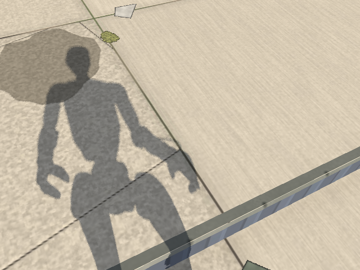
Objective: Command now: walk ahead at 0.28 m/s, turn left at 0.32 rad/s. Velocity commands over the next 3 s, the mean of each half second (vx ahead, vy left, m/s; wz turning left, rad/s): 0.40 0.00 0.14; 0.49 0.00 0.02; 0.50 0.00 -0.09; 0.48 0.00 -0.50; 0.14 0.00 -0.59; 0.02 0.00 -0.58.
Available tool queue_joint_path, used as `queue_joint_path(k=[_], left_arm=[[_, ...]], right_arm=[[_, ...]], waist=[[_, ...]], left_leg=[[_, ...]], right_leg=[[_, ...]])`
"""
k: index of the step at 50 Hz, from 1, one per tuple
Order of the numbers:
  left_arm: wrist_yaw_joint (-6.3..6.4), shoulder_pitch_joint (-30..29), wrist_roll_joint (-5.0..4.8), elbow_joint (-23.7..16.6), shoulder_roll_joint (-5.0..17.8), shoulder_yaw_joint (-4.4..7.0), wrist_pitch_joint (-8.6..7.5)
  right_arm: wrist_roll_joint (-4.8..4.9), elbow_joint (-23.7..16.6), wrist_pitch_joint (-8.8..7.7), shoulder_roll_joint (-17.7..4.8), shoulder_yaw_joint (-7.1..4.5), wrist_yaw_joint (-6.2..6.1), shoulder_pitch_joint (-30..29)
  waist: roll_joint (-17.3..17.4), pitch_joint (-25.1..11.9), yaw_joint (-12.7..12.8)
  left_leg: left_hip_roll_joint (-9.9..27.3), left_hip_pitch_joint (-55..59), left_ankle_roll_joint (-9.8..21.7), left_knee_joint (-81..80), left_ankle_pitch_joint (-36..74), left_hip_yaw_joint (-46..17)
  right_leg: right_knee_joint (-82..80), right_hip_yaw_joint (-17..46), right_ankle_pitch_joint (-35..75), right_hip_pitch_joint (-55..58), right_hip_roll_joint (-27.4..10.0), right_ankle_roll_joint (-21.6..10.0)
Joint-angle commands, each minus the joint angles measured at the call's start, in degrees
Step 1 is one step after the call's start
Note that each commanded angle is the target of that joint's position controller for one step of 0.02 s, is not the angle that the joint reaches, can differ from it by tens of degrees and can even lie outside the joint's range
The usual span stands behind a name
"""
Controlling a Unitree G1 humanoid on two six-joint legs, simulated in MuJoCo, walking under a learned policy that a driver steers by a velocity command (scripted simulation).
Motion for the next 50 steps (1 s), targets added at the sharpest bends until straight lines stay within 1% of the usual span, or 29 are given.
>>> queue_joint_path(k=[1,4,9,14,17,19,20,21,22,23,24,25,26,30,32,33,36,38,39,41,42,43,44,45,46,47,48,49,50], left_arm=[[-1.5,-2.6,-0.04,-3.3,5.4,0.88,-1.93],[-1.54,-0.7,0.25,-0.8,4.4,0.62,-2.57],[-1.35,-5.6,0.2,-1.3,3.0,0.02,-3.09],[-1.18,-9.3,0.01,-2.5,1.8,-0.76,-4.09],[-0.68,-6.6,-0.36,-2.6,2.1,-0.75,-4.64],[0.55,4.0,-0.4,0.8,2.7,-0.03,-5.36],[1.41,12.7,0.33,3.1,5.4,0.83,-5.99],[1.98,20.0,1.16,3.7,13.5,2.53,-6.29],[1.44,18.7,-0.43,5.4,12.3,2.18,-5.76],[1.15,11.5,-1.08,3.7,9.1,1.31,-5.48],[0.91,6.0,-1.3,2.4,4.9,0.2,-5.53],[0.96,3.7,-1.13,2.4,2.9,-0.64,-5.77],[1.11,3.5,-1.08,3.0,1.6,-1.19,-6.3],[0.64,9.9,-1.21,6.9,2.0,-1.21,-8.11],[0.71,13.5,-1.48,8.8,1.7,-1.26,-8.13],[0.8,15.7,-1.2,10.1,1.2,-1.5,-8.0],[1.18,21.1,-0.43,13.3,0.0,-2.38,-8.16],[1.55,21.7,-0.44,15.3,-1.0,-3.14,-8.58],[1.83,23.0,-0.41,16.6,-1.5,-3.54,-8.34],[3.43,23.2,-1.27,18.1,-1.4,-3.95,-8.31],[3.62,21.1,-1.81,17.2,-0.1,-3.8,-7.98],[3.77,21.0,-2.87,17.7,-1.8,-4.33,-7.73],[3.42,18.7,-3.31,16.2,-0.9,-4.61,-7.82],[3.13,18.9,-3.39,16.0,1.2,-4.29,-8.01],[2.88,18.9,-2.94,16.1,4.3,-3.39,-7.88],[2.68,18.5,-2.27,16.1,6.0,-2.49,-7.72],[2.29,16.0,-2.4,15.5,7.4,-1.53,-7.61],[1.74,18.9,-3.49,13.4,3.2,-1.97,-8.58],[-0.06,17.9,-2.71,10.2,-1.4,-1.82,-8.79]], right_arm=[[0.46,-1.2,-1.45,-8.7,-1.93,-0.84,1.3],[0.6,1.2,-3.52,-8.1,-1.51,-0.9,3.9],[0.41,5.0,-4.69,-7.7,-1.46,-1.11,8.6],[0.17,8.5,-5.42,-8.1,-1.5,-1.53,10.7],[0.17,9.4,-5.69,-9.2,-1.75,-1.67,8.6],[0.54,9.9,-5.76,-9.1,-1.56,-1.55,6.2],[0.59,9.6,-5.92,-7.6,-0.9,-1.54,6.1],[1.75,7.2,-6.09,-2.6,0.47,-1.39,9.0],[0.38,8.9,-5.73,-4.4,-0.12,-1.85,10.1],[-0.17,9.5,-5.4,-5.3,-0.42,-1.7,9.4],[-0.19,9.5,-5.52,-5.5,-0.25,-1.08,7.2],[-0.07,9.2,-5.4,-4.7,-0.11,-0.69,5.8],[-0.59,9.6,-4.92,-4.1,0.17,-0.48,6.0],[-0.99,10.4,-3.49,-1.8,0.58,0.14,5.2],[-0.81,8.4,-2.9,-1.6,0.48,-0.41,-0.3],[-0.73,7.4,-2.8,-1.0,0.55,-0.73,-3.5],[0.06,2.4,-2.74,2.4,2.02,-2.25,-12.7],[-0.04,-1.7,-2.95,4.4,3.59,-2.48,-18.4],[-0.15,-4.0,-2.86,6.4,4.88,-2.34,-21.4],[-0.47,-7.5,-2.78,6.1,5.65,-1.84,-23.9],[-0.13,-7.0,-2.4,4.7,5.89,-1.33,-21.7],[-0.18,-7.0,-2.18,5.9,6.39,-1.2,-22.8],[0.76,-5.5,-2.02,6.3,6.5,-1.03,-19.5],[0.85,-3.9,-1.85,5.7,6.24,-1.15,-16.0],[0.88,-2.4,-2.06,3.9,5.31,-1.3,-10.7],[0.86,0.1,-2.57,1.9,4.12,-1.52,-2.2],[0.85,2.6,-3.08,0.0,2.88,-1.65,5.8],[-0.23,4.5,-3.8,-6.1,0.54,-2.07,11.9],[0.34,7.6,-3.22,-12.4,-1.55,-2.4,13.5]], waist=[[13.1,2.8,-1.8],[8.7,0.6,-1.4],[8.6,3.7,-3.6],[8.4,5.7,-4.3],[8.2,4.5,-1.8],[5.1,-1.0,3.9],[1.5,-7.0,7.4],[-12.9,-13.0,7.7],[-11.8,-12.9,5.4],[-4.7,-6.1,2.4],[0.0,-1.7,0.8],[-0.3,0.6,-0.6],[-1.4,1.1,-1.4],[-1.5,-1.3,-1.2],[-1.2,0.7,-0.2],[-1.4,1.9,0.5],[1.2,4.9,1.3],[2.5,6.9,0.0],[2.0,6.6,0.0],[1.6,6.9,-0.8],[3.3,5.2,-1.4],[3.1,3.7,-0.5],[2.2,0.8,-1.6],[-1.0,-2.9,-3.0],[-5.8,-6.5,-6.0],[-8.0,-11.8,-9.5],[-8.7,-15.7,-13.6],[-0.6,-20.9,-13.0],[15.9,-23.1,-9.9]], left_leg=[[12.5,8.6,6.4,-23.7,-10.0,-19.4],[11.7,12.2,7.1,-22.8,1.4,-14.5],[13.2,15.1,9.4,-24.4,0.9,-13.8],[13.8,14.6,9.7,-22.3,10.2,-11.7],[14.4,11.7,8.1,-18.3,24.4,-10.2],[10.9,9.2,5.5,-5.1,41.6,-6.2],[7.2,3.6,3.9,8.1,38.5,-3.3],[-2.0,-12.0,0.4,29.6,12.6,1.9],[-5.4,-18.2,0.9,39.4,-10.5,-4.7],[-1.4,-20.7,2.0,43.8,-7.6,-7.0],[1.5,-20.5,2.3,42.0,-2.9,-5.7],[3.6,-19.7,2.3,38.9,-0.4,-4.1],[4.7,-18.1,1.7,37.4,1.7,-3.4],[4.3,-22.4,-0.6,47.9,3.2,0.7],[5.5,-33.9,-0.7,57.2,1.0,1.2],[5.5,-41.1,-0.4,64.5,-1.2,1.7],[5.6,-63.9,1.4,83.2,-10.3,1.2],[5.8,-67.9,2.6,81.7,-11.3,1.2],[5.9,-67.6,2.8,78.8,-12.1,4.7],[7.4,-64.0,2.9,68.9,-10.8,4.4],[7.2,-54.4,2.8,57.9,-7.3,7.5],[6.1,-44.4,3.8,50.7,-5.3,8.8],[3.3,-31.5,4.6,43.2,-2.2,12.5],[0.1,-22.8,5.1,41.1,-1.4,14.3],[-2.5,-17.3,5.6,38.1,-4.7,14.2],[-4.2,-11.1,6.6,33.1,-5.5,11.6],[-4.1,-2.5,8.1,24.5,-4.6,7.0],[8.1,10.2,12.2,15.3,-14.0,-16.8],[20.6,17.1,16.0,-6.0,-4.7,-50.0]], right_leg=[[3.7,1.7,8.1,-12.9,-0.6,0.0],[3.2,1.2,13.0,-12.2,-0.2,0.4],[-4.6,1.0,15.6,-17.0,-0.4,0.8],[-13.6,0.1,15.4,-13.8,0.4,-0.9],[-17.0,-1.4,13.7,-4.7,2.3,-3.6],[-23.4,-3.0,16.6,10.9,5.9,-5.8],[-25.8,1.8,14.4,22.9,1.9,-7.5],[-33.5,27.8,4.5,34.9,-14.6,-12.9],[-40.2,41.3,3.4,32.1,-17.5,-14.1],[-39.4,34.3,-3.8,25.4,-16.7,-13.9],[-40.9,28.0,-3.3,19.0,-14.2,-13.1],[-42.7,22.6,0.8,15.3,-11.3,-11.6],[-43.6,18.6,7.3,13.5,-9.0,-10.6],[-42.5,11.7,27.8,15.7,-7.9,-13.3],[-43.9,12.1,21.5,19.0,-8.6,-15.1],[-43.9,13.5,19.0,21.4,-9.2,-16.0],[-41.6,15.0,15.7,26.3,-11.7,-16.3],[-42.3,13.2,14.0,22.6,-10.5,-13.6],[-43.2,10.8,13.9,20.6,-8.4,-12.3],[-47.9,10.7,22.3,19.0,-8.8,-12.2],[-52.1,6.3,29.7,16.7,-7.7,-12.4],[-53.3,3.1,42.1,15.7,-6.6,-11.6],[-51.5,0.1,60.4,12.7,-5.6,-11.5],[-46.6,-1.0,84.7,14.6,-6.6,-11.9],[-38.4,-1.2,101.9,19.2,-8.4,-11.4],[-27.5,0.1,107.8,24.6,-9.9,-10.1],[-13.6,-0.8,104.1,24.6,-9.2,-8.5],[8.3,-0.3,75.9,11.5,-3.7,-6.8],[30.8,3.9,10.7,-6.1,11.2,-3.9]])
